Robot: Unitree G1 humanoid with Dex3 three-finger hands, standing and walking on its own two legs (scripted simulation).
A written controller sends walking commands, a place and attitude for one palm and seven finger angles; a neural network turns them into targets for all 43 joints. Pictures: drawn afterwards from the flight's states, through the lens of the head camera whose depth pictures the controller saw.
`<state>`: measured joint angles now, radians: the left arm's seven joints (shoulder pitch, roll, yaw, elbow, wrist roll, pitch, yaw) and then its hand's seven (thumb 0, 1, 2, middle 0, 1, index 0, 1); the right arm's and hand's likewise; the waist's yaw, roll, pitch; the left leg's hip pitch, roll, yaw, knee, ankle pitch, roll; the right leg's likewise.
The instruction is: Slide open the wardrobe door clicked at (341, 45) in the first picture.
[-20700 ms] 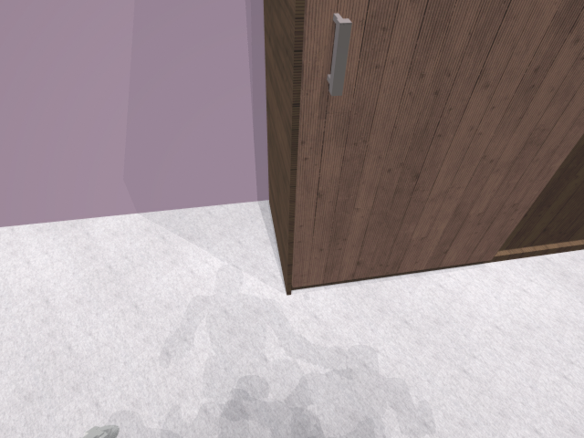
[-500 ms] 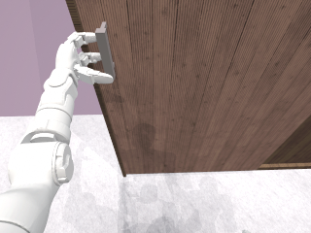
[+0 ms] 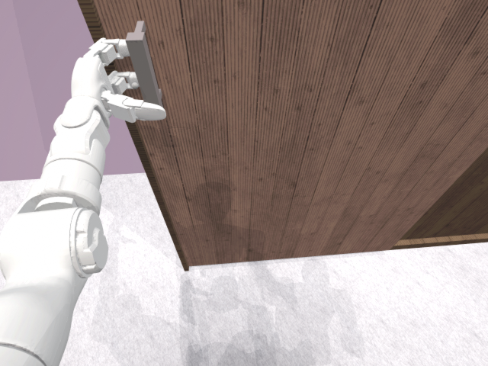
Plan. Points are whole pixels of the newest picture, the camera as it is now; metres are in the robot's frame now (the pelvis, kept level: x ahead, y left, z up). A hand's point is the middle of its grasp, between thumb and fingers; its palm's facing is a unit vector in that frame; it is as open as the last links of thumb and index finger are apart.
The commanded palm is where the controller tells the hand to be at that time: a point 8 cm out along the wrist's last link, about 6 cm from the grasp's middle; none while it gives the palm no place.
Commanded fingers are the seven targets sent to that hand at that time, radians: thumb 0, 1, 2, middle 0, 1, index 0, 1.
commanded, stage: slide the fingers in behind the handle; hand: left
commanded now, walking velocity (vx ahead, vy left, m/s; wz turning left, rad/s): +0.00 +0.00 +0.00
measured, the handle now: (148, 72) +0.54 +0.13 +0.19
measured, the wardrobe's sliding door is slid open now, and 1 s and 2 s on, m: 0.00 0.00 0.00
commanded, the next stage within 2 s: grip the handle and tug to test in 1.62 s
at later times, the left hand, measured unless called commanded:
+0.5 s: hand (142, 88) +0.49 +0.13 +0.20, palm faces +0.01 -1.00 -0.01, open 14.0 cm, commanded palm +0.46 +0.18 +0.20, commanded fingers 0.00 -0.50 0.30 -0.30 -1.20 -0.30 -1.20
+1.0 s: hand (160, 89) +0.49 +0.10 +0.20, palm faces +0.02 -1.00 +0.01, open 14.0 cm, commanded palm +0.46 +0.16 +0.20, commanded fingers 0.00 -0.50 0.30 -0.30 -1.20 -0.30 -1.20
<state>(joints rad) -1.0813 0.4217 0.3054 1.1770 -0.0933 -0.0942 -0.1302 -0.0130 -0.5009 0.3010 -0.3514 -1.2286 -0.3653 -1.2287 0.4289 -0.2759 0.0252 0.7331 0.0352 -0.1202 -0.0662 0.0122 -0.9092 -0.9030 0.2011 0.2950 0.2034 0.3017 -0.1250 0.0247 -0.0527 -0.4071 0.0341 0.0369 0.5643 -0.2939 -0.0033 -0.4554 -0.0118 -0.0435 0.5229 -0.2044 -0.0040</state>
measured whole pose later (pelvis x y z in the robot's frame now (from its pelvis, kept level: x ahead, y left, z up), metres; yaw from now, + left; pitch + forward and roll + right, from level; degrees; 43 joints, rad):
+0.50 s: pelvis +0.01 +0.00 +0.00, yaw +0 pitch +6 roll +0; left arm -0.98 0.31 0.24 0.99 -0.11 -0.04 -0.08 -0.01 -0.50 0.30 -0.30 -1.20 -0.30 -1.20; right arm 0.34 -0.26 0.03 0.69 0.04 -0.11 -0.06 0.01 -0.91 -0.90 0.20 0.29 0.20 0.30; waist -0.07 0.03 -0.06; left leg -0.34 0.03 0.03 0.54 -0.30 -0.01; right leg -0.39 -0.01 -0.05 0.52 -0.23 -0.01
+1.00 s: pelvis +0.01 -0.01 +0.00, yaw +0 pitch +5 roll +0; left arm -0.95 0.26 0.24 0.95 -0.11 -0.01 -0.03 -0.01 -0.50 0.30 -0.30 -1.20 -0.30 -1.20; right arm 0.35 -0.25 0.02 0.71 0.04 -0.08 -0.06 0.01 -0.91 -0.90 0.20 0.29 0.20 0.30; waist -0.07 0.03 -0.06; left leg -0.30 0.04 0.04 0.52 -0.30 -0.01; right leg -0.37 0.00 -0.04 0.51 -0.23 -0.01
